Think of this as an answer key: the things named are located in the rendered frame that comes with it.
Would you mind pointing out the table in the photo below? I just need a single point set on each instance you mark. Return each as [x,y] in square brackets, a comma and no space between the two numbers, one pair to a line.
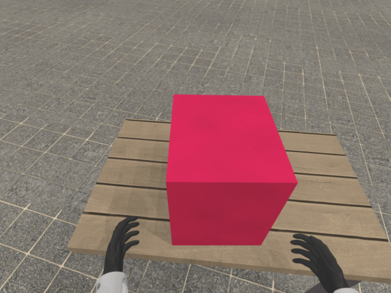
[327,203]

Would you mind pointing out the right robot hand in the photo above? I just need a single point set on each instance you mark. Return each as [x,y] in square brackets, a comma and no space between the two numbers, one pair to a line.
[322,262]

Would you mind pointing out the left robot forearm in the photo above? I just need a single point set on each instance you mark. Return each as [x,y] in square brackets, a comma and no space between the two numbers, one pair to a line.
[112,282]

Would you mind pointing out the left robot hand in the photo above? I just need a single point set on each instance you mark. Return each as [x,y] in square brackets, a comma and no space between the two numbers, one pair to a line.
[117,247]

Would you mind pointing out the carton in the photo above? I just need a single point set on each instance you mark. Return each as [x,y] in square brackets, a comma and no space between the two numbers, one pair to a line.
[228,174]

